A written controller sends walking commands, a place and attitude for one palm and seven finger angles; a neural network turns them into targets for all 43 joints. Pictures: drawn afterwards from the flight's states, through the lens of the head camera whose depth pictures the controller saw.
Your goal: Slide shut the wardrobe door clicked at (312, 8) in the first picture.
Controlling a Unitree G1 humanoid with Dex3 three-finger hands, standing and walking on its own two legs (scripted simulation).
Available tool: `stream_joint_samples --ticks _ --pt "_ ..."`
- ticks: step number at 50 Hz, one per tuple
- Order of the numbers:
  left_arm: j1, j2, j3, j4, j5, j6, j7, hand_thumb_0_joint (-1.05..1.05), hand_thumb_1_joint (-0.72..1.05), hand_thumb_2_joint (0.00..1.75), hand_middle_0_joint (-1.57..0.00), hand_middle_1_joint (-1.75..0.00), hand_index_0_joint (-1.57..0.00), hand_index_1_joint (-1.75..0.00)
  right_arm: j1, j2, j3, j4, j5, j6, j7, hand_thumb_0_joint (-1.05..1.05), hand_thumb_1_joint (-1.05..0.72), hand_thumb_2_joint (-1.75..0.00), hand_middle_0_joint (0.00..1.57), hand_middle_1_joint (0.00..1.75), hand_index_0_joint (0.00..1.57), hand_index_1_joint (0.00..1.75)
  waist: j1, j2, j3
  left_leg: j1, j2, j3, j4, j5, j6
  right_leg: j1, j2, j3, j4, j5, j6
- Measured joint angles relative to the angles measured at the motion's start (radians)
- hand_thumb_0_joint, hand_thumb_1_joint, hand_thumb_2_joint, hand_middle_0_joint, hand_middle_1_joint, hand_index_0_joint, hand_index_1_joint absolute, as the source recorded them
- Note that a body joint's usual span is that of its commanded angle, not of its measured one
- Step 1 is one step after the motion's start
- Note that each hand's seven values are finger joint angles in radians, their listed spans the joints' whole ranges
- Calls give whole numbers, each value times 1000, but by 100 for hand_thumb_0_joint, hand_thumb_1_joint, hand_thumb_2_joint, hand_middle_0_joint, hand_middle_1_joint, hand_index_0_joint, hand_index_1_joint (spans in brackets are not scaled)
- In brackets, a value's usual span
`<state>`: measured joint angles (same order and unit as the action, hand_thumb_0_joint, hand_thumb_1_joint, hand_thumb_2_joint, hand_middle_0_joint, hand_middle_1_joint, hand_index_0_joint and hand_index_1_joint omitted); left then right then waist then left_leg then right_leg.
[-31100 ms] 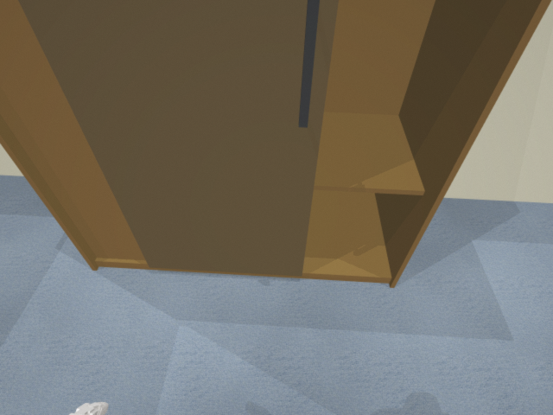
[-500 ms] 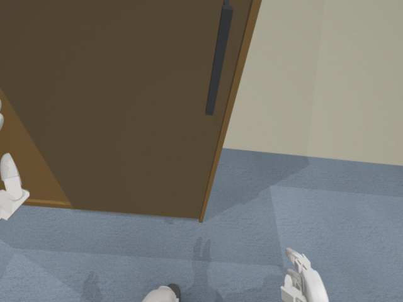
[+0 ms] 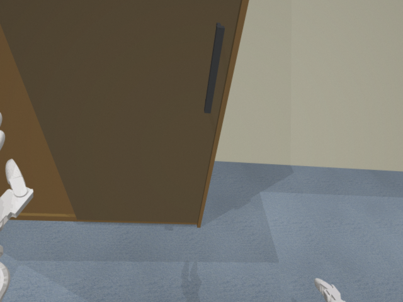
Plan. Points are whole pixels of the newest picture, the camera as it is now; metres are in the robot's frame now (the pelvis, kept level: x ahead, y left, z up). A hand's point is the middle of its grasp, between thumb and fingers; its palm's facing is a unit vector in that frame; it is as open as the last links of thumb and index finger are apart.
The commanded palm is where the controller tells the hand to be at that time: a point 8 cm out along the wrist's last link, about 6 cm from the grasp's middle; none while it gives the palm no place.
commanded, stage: stop stepping back and stand still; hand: left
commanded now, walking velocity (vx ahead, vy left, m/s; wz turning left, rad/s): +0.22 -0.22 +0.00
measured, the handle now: (212, 71) +0.71 +0.04 +0.18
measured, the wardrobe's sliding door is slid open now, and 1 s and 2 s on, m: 0.00 0.00 0.00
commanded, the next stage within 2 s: let the arm hang, fingers relaxed in 1.16 s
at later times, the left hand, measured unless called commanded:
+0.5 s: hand out of the picture +0.14 +0.29 +0.18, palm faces +0.56 -0.75 -0.35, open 7.4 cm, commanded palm +0.07 +0.32 +0.19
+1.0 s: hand (9, 215) +0.17 +0.29 +0.17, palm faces +0.50 -0.73 -0.46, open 7.4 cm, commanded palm +0.10 +0.32 +0.19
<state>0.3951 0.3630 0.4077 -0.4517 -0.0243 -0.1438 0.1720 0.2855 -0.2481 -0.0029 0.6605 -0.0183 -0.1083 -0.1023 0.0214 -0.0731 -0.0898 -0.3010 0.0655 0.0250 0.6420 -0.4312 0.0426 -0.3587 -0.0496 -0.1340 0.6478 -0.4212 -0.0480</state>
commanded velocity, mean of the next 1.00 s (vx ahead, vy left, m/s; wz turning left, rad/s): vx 0.06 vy -0.02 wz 0.00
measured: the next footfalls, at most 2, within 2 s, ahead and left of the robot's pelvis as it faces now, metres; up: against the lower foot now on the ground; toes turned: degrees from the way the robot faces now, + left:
none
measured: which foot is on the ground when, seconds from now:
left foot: down 0.00-1.00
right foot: down 0.00-1.00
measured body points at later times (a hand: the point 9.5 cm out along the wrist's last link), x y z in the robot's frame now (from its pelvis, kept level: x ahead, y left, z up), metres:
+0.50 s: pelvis -0.05 +0.01 -0.01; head -0.07 +0.03 +0.44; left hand +0.10 +0.33 +0.20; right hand +0.14 -0.21 -0.07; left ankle -0.01 +0.15 -0.73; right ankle -0.01 -0.10 -0.69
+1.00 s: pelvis -0.01 +0.01 +0.01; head +0.00 +0.02 +0.46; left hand +0.14 +0.33 +0.20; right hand +0.18 -0.20 -0.07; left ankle -0.01 +0.14 -0.73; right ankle +0.01 -0.09 -0.73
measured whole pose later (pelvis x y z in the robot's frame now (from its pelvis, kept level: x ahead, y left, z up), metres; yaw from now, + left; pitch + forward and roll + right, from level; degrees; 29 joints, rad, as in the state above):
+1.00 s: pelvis -0.01 +0.01 +0.01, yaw +6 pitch -1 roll +0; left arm 0.52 0.39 0.42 -0.48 -0.02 -0.21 0.14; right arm 0.21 -0.19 0.02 0.62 0.00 -0.13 -0.07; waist 0.00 -0.02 0.04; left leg -0.27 0.04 0.05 0.54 -0.26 -0.01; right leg -0.27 -0.01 -0.06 0.54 -0.26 -0.02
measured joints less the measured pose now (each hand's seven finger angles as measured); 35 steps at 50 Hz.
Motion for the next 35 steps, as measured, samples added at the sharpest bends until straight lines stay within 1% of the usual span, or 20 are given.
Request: stream_joint_samples --ticks 2,4,5,7,9,10,11,12,14,15,17,19,20,21,24,27,28,30,32,35 --pt "-22 12 5 0 4 -1 2 2 89 90 -20 -30 -21 -30 -32 19 -9 -11 2 -18 2 1 -90 -89 20 30 21 30 -44 -8 39 -16 -18 -10 3 127 -25 -82 11 56 221 -60 23" --pt "18 42 16 -11 6 -14 -14 2 89 90 -20 -30 -21 -30 -38 62 -4 -15 4 -24 25 1 -91 -89 20 30 20 30 -76 -28 50 -11 -31 -8 1 156 -30 -134 33 88 398 -45 30" --pt "50 54 18 -25 7 -22 -22 2 89 90 -20 -30 -21 -30 -29 80 3 -18 4 -26 37 1 -91 -89 20 30 20 30 -88 -28 48 -6 -30 -14 -17 166 -30 -141 41 81 422 -28 29" --pt "119 76 18 -63 10 -42 -35 2 89 90 -20 -30 -21 -30 0 105 18 -21 -1 -23 52 1 -91 -89 20 30 20 30 -94 -11 42 2 -13 -27 -60 184 -34 -104 55 46 336 -12 25" --pt "175 105 25 -97 14 -60 -40 2 89 90 -21 -30 -21 -30 37 119 28 -31 -8 -8 55 1 -90 -89 20 30 20 30 -88 14 34 -18 10 -40 -49 136 -38 -7 70 8 148 -40 11" --pt "190 131 37 -115 17 -63 -40 2 89 90 -21 -30 -21 -30 55 122 30 -43 -8 0 55 1 -90 -89 20 30 21 30 -81 13 28 -57 5 -42 6 56 -30 47 69 19 42 -72 -11" --pt "192 157 57 -130 16 -68 -39 2 89 90 -21 -30 -21 -30 63 122 31 -49 -4 5 55 1 -90 -89 20 30 21 30 -63 -8 22 -123 -16 -31 120 -2 -26 69 54 67 -51 -64 -43" --pt "175 152 65 -136 12 -71 -42 2 89 90 -21 -30 -21 -30 48 109 29 -32 -1 11 56 1 -90 -89 20 30 21 30 -36 -2 38 -181 -19 -34 261 -7 -31 45 48 72 -53 68 -43" --pt "137 119 70 -116 7 -79 -44 2 89 90 -21 -30 -22 -30 13 86 24 30 -4 22 52 1 -90 -89 20 30 21 30 -3 15 56 -237 -14 -34 431 7 -34 22 46 70 -16 145 -24" --pt "121 97 69 -96 5 -80 -41 2 89 90 -21 -30 -22 -30 5 79 20 50 -4 26 46 1 -90 -89 20 30 21 30 7 17 53 -238 -11 -23 441 21 -30 24 40 70 -17 140 -18" --pt "94 49 61 -61 3 -69 -32 1 89 90 -21 -30 -22 -30 0 68 14 64 -1 23 29 1 -90 -89 20 30 21 30 22 11 43 -185 -5 14 329 39 -20 27 18 74 -20 103 -9" --pt "70 10 45 -39 3 -56 -18 1 89 90 -21 -30 -21 -30 -3 48 12 48 -2 3 12 2 -90 -89 20 30 21 30 24 14 41 -82 -7 38 124 48 -10 22 -2 74 4 68 0" --pt "58 -4 34 -38 2 -51 -14 1 89 90 -21 -30 -21 -30 -5 31 8 26 -2 -13 6 2 -90 -89 20 30 21 30 18 36 42 -35 -3 20 19 42 3 5 4 68 42 36 6" --pt "37 -7 28 -32 3 -49 -10 1 89 90 -21 -30 -21 -30 -21 28 1 17 -1 -25 0 2 -90 -89 20 30 21 30 6 40 57 -36 -7 12 4 117 -6 -15 5 77 105 -5 17" --pt "8 18 27 -1 9 -48 -18 2 89 90 -20 -30 -21 -30 -70 72 2 12 0 -36 14 2 -91 -89 20 30 21 30 -20 -1 94 -19 -30 20 7 162 -39 -74 23 118 309 -40 33" --pt "56 41 21 -32 14 -47 -30 2 89 90 -20 -30 -21 -30 -66 104 23 -23 0 -42 41 1 -91 -89 20 30 20 30 -41 7 91 3 -14 4 -46 182 -51 -43 42 71 219 -16 36" --pt "84 53 22 -52 15 -50 -32 2 89 90 -20 -30 -21 -30 -57 109 30 -41 -1 -39 47 1 -91 -89 20 30 21 30 -44 16 88 0 -2 2 -44 173 -52 -10 49 53 138 -12 33" --pt "129 91 37 -100 15 -56 -34 2 89 90 -21 -30 -21 -30 -42 114 36 -78 0 -27 54 1 -90 -89 20 30 21 30 -38 9 77 -55 -2 5 42 67 -46 35 52 68 -14 4 -1" --pt "132 91 36 -117 9 -63 -35 2 89 90 -21 -30 -21 -30 -58 96 31 -70 2 -12 56 1 -90 -89 20 30 21 30 -21 24 100 -119 -11 -14 213 9 -41 19 54 63 -11 159 -13" --pt "123 62 29 -94 0 -67 -33 2 89 90 -21 -30 -22 -30 -63 68 22 -23 6 5 51 1 -90 -89 20 30 21 30 -4 41 101 -139 -23 -2 277 25 -36 35 51 62 -30 158 -2"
